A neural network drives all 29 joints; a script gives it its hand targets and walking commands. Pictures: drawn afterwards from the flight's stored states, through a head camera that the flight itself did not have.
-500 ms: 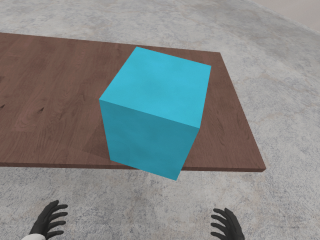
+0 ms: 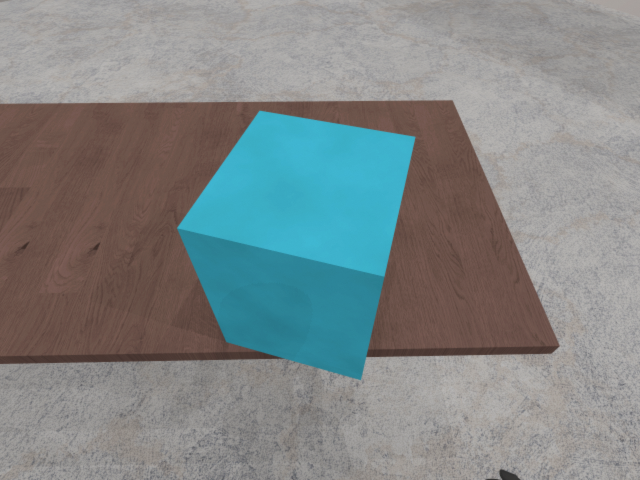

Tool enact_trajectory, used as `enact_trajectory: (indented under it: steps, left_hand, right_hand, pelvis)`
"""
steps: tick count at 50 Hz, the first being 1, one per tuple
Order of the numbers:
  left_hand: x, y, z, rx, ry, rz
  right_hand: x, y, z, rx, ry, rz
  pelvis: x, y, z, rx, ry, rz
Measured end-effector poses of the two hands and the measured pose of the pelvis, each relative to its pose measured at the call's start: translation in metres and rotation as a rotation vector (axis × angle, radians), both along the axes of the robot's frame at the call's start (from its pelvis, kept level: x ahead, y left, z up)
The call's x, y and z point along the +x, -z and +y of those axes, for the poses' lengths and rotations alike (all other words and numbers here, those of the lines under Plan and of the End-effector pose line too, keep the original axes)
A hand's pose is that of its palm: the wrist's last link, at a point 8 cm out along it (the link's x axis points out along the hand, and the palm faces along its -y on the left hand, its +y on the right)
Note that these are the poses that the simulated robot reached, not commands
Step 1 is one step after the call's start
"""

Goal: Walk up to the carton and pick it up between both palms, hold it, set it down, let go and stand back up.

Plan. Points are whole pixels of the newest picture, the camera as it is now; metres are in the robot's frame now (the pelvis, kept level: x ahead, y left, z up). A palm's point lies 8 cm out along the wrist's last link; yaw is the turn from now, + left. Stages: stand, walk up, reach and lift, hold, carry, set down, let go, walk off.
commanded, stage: stand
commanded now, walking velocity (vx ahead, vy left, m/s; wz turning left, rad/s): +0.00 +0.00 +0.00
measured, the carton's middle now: (311, 249) +0.39 +0.00 +0.07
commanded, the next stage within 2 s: none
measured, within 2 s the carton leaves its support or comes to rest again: neither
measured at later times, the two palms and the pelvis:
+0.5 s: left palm out of the picture +0.08 +0.31 -0.09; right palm out of the picture +0.06 -0.26 -0.12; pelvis +0.00 +0.00 +0.00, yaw +0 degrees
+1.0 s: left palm out of the picture +0.06 +0.31 -0.09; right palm out of the picture +0.04 -0.26 -0.13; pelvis -0.01 +0.00 +0.00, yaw +0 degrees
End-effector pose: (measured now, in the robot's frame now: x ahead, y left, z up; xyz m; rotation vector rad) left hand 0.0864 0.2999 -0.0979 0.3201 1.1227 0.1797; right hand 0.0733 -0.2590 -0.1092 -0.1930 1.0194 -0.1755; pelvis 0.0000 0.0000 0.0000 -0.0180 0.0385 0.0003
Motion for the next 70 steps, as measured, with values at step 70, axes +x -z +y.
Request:
enact_trajectory:
  steps: [70]
  left_hand:
    - [-0.05,-0.002,0.013,0.045,-0.076,0.02]
  right_hand:
    - [-0.053,0.023,0.003,0.038,0.06,0.068]
  pelvis:
    - [-0.021,0.0,0.001,0.0,0.001,-0.05]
